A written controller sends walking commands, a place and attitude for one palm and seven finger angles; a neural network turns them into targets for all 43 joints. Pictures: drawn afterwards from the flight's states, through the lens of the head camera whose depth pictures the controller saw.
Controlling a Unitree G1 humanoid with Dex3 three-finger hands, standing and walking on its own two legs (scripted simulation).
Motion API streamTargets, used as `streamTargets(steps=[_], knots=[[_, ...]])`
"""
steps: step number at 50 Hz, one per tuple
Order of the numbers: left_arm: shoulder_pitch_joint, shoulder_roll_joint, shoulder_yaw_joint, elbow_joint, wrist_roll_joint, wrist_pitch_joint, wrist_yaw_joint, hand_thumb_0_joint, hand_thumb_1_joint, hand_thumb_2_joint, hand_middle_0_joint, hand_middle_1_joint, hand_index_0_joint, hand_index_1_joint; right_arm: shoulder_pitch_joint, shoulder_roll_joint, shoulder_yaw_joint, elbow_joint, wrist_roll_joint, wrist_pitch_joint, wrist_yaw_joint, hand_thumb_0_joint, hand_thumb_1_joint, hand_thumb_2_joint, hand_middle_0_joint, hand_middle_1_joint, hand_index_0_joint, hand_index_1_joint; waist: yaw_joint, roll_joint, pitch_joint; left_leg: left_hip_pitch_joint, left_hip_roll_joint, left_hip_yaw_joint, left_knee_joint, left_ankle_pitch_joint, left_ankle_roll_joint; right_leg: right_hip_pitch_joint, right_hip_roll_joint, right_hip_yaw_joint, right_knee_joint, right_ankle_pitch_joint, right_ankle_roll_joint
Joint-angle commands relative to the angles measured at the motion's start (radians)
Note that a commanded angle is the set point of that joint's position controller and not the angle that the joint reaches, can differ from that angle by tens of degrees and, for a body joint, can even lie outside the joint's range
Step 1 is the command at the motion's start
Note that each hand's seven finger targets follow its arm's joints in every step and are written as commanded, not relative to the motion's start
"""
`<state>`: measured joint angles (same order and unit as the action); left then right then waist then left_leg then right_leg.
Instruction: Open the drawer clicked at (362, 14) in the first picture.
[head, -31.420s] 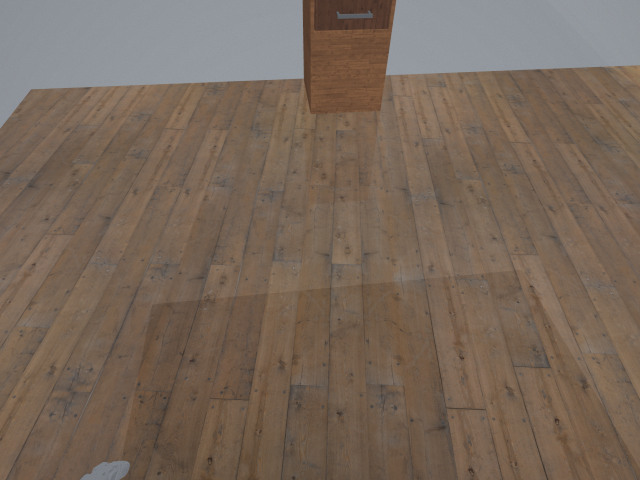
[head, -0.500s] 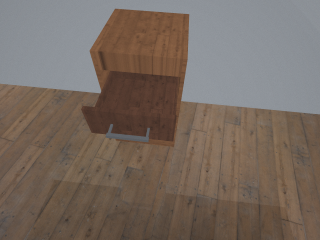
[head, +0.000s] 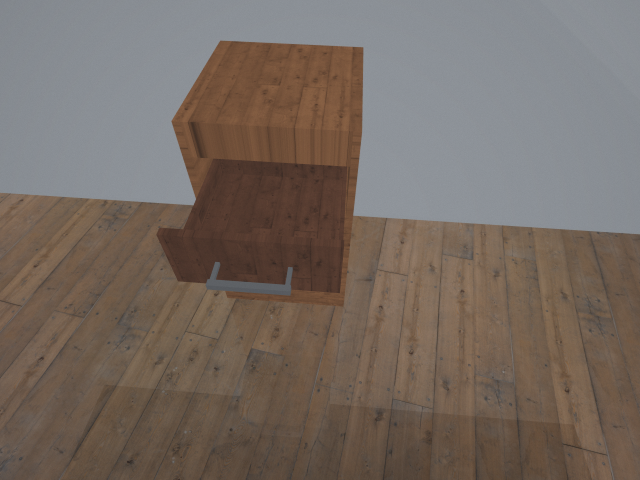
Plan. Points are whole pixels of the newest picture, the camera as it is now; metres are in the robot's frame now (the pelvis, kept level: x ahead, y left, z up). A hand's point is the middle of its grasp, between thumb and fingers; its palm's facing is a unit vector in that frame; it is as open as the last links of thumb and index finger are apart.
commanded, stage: let the arm hang, fingers relaxed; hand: left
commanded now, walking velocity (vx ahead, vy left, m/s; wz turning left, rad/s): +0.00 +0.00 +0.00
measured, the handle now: (250, 278) +0.53 +0.18 -0.21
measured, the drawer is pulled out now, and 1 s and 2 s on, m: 0.26 0.26 0.26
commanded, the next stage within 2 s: look to check the result in 0.06 s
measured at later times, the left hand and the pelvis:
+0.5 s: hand out of the picture -0.02 +0.14 -0.18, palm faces +0.06 -0.99 -0.15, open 7.4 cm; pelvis +0.01 -0.01 +0.00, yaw +0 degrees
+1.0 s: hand out of the picture +0.00 +0.13 -0.18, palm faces +0.06 -0.99 -0.16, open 7.4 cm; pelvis +0.03 -0.02 +0.00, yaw +0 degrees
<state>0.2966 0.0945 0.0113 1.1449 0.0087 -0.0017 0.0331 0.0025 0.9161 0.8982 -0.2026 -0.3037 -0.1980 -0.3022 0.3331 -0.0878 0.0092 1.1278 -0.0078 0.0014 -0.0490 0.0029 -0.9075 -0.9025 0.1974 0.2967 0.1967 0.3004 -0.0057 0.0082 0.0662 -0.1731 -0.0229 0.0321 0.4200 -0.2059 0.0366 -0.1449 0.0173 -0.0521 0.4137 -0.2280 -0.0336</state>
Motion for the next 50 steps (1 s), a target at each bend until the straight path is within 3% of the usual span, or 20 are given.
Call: streamTargets(steps=[1, 6, 11, 15, 34, 39, 50], knots=[[0.101, 0.088, 0.011, -0.010, -0.001, -0.005, 0.010, 0.000, 0.900, 0.900, -0.200, -0.300, -0.200, -0.300, 0.096, -0.073, -0.017, -0.006, -0.003, -0.009, -0.005, 0.000, -0.900, -0.900, 0.200, 0.300, 0.200, 0.300, 0.003, 0.018, 0.060, -0.037, 0.111, -0.117, -0.103, 0.021, 0.020, -0.052, -0.095, 0.104, -0.097, 0.022, -0.031], [0.107, 0.087, 0.009, -0.007, -0.002, -0.006, 0.010, 0.000, 0.900, 0.900, -0.200, -0.300, -0.200, -0.300, 0.095, -0.072, -0.019, -0.004, -0.002, -0.007, -0.005, 0.000, -0.900, -0.900, 0.200, 0.300, 0.200, 0.300, 0.004, -0.009, 0.064, -0.027, 0.109, -0.113, -0.098, 0.017, 0.019, -0.058, -0.098, 0.102, -0.105, 0.012, -0.030], [0.110, 0.088, 0.007, -0.008, -0.004, -0.008, 0.010, 0.000, 0.900, 0.900, -0.200, -0.300, -0.200, -0.300, 0.098, -0.074, -0.017, 0.001, -0.002, -0.007, -0.006, 0.000, -0.900, -0.900, 0.200, 0.300, 0.200, 0.300, 0.001, 0.012, 0.056, -0.018, 0.108, -0.107, -0.092, 0.037, 0.017, -0.055, -0.096, 0.108, -0.107, 0.023, -0.032], [0.115, 0.089, 0.007, -0.005, -0.004, -0.010, 0.011, 0.000, 0.900, 0.900, -0.200, -0.300, -0.200, -0.300, 0.095, -0.074, -0.016, 0.001, -0.001, -0.009, -0.006, 0.000, -0.900, -0.900, 0.200, 0.300, 0.200, 0.300, 0.003, -0.012, 0.048, -0.005, 0.111, -0.109, -0.085, 0.070, 0.019, -0.046, -0.098, 0.102, -0.106, 0.044, -0.031], [0.122, 0.088, 0.004, -0.006, -0.005, -0.013, 0.013, 0.000, 0.900, 0.900, -0.200, -0.300, -0.200, -0.300, 0.074, -0.074, -0.018, 0.003, 0.001, -0.006, -0.007, 0.000, -0.900, -0.900, 0.200, 0.300, 0.200, 0.300, 0.005, -0.008, 0.059, 0.012, 0.109, -0.094, -0.076, 0.086, 0.010, -0.052, -0.093, 0.111, -0.114, 0.066, -0.029], [0.125, 0.086, 0.005, -0.008, -0.006, -0.016, 0.015, 0.000, 0.900, 0.900, -0.200, -0.300, -0.200, -0.300, 0.069, -0.075, -0.020, 0.005, 0.001, -0.010, -0.010, 0.000, -0.900, -0.900, 0.200, 0.300, 0.200, 0.300, 0.005, -0.002, 0.025, 0.035, 0.110, -0.089, -0.063, 0.135, 0.009, -0.026, -0.096, 0.110, -0.105, 0.132, -0.030], [0.123, 0.090, 0.005, -0.006, -0.007, -0.015, 0.017, 0.000, 0.900, 0.900, -0.200, -0.300, -0.200, -0.300, 0.072, -0.071, -0.020, 0.012, 0.002, -0.004, -0.010, 0.000, -0.900, -0.900, 0.200, 0.300, 0.200, 0.300, 0.003, -0.014, 0.054, 0.026, 0.109, -0.078, -0.063, 0.125, 0.004, -0.017, -0.102, 0.108, -0.113, 0.162, -0.024]])
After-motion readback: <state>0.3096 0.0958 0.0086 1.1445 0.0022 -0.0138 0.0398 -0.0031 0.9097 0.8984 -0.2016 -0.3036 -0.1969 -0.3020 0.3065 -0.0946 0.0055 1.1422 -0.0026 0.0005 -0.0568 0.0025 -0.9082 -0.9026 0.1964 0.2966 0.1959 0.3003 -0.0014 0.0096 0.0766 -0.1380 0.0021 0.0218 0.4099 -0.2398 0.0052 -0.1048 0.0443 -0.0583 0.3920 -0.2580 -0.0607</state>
